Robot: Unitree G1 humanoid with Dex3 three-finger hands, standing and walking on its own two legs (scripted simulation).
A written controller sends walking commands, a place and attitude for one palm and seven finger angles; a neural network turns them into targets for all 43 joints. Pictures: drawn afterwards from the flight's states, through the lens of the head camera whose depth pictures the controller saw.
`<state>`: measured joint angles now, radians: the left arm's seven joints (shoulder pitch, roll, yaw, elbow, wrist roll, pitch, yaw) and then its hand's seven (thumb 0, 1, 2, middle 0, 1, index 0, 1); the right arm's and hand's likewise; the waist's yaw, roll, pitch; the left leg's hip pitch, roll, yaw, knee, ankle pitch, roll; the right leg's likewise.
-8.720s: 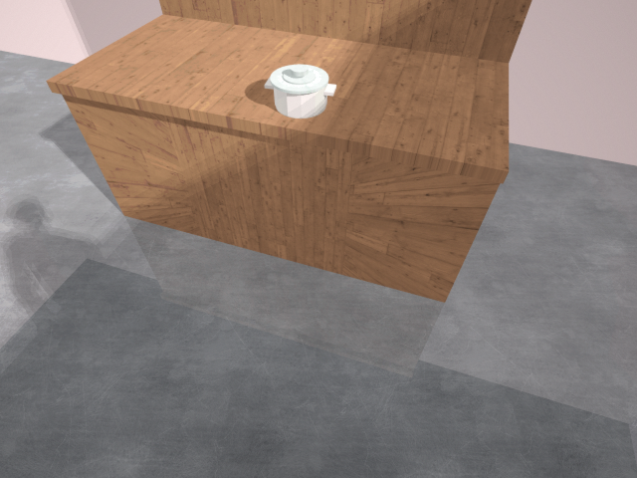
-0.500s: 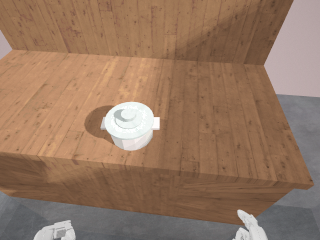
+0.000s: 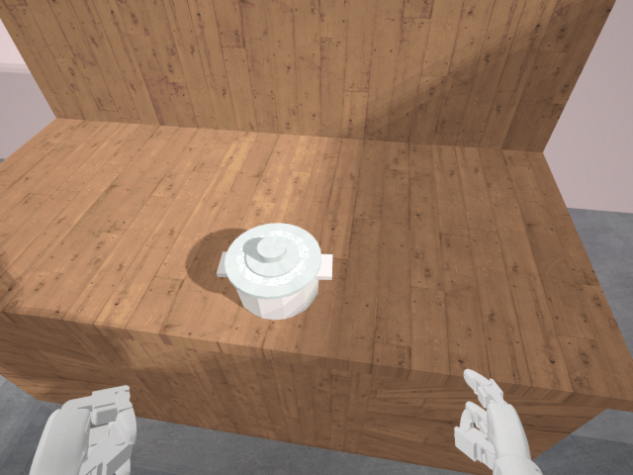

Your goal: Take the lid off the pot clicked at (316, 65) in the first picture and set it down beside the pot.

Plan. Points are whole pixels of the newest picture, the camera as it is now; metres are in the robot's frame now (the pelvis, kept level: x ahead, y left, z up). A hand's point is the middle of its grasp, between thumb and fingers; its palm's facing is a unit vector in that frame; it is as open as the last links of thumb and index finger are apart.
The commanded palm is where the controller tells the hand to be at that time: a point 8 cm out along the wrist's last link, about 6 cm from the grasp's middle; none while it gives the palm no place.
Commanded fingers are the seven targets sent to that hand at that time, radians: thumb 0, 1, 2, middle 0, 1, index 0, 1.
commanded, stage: raise the hand higher, near the body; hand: left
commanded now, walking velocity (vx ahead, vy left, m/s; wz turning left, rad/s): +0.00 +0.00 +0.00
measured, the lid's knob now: (272, 249) +0.46 +0.15 -0.01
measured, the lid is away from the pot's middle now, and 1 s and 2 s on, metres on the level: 0.00 0.00 0.00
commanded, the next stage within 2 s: reach forward and open the fingers in 0.16 s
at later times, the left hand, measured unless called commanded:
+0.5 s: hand (98, 403) +0.16 +0.26 +0.06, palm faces -0.06 -0.27 -0.96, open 2.9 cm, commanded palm +0.15 +0.26 +0.12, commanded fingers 0.00 0.55 0.98 -1.09 -1.13 -1.09 -1.13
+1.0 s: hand (124, 378) +0.19 +0.26 +0.05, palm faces -0.30 -0.12 -0.95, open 7.1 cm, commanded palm +0.19 +0.26 +0.12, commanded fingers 0.00 -0.18 1.24 -0.83 -0.15 -0.83 -0.15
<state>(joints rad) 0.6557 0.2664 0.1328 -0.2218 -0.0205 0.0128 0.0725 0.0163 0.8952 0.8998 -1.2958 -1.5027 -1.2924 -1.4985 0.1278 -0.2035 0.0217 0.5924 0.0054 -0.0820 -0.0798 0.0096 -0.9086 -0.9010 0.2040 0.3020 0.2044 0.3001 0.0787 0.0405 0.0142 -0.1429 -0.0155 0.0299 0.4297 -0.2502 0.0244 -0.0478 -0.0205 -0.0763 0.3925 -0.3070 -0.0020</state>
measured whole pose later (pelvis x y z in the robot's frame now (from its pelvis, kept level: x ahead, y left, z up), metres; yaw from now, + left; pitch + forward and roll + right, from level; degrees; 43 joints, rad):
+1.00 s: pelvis -0.05 +0.02 +0.00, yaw +0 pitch -2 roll -1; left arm 0.13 0.55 -0.04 -0.08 0.82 0.01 -0.19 0.00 0.08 1.17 -0.96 -0.50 -0.95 -0.49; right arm 0.08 -0.27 0.02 0.60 0.03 0.14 -0.01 0.01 -0.91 -0.90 0.20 0.30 0.20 0.30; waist 0.06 0.11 0.06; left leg -0.21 -0.02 0.04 0.39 -0.16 0.05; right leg -0.12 -0.02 -0.07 0.35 -0.21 0.01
